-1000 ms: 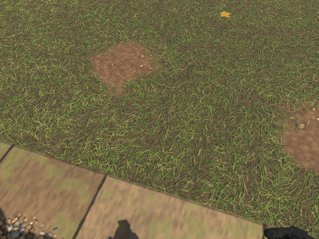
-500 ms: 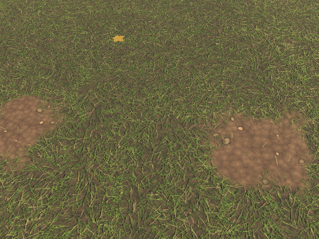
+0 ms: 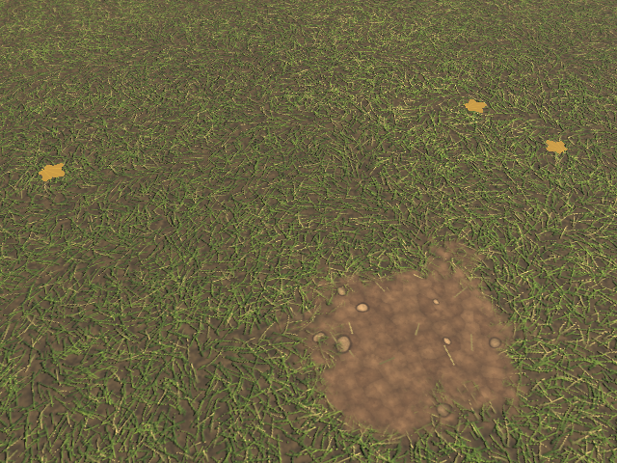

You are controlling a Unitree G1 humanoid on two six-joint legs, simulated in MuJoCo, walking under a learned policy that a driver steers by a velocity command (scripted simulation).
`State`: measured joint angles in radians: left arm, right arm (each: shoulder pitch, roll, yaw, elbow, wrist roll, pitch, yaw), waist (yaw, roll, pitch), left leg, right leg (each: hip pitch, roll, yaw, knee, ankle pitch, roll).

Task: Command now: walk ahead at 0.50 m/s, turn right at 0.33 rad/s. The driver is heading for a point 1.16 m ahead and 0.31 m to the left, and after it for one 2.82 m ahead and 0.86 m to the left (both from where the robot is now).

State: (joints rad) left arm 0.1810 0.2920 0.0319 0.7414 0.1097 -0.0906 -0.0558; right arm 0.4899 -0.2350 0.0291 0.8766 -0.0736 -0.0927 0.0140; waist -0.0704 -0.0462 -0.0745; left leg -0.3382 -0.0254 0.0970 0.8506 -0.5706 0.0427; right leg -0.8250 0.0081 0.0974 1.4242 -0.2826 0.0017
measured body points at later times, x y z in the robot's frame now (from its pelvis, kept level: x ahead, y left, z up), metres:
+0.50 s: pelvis +0.31 -0.04 -0.13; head +0.32 -0.04 +0.32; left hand +0.31 +0.22 -0.27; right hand +0.42 -0.30 -0.25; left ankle +0.36 +0.13 -0.76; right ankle +0.29 -0.15 -0.86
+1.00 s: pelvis +0.56 +0.10 -0.11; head +0.58 +0.14 +0.34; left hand +0.62 +0.42 -0.22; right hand +0.73 -0.12 -0.22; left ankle +0.53 +0.16 -0.86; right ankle +0.73 -0.04 -0.78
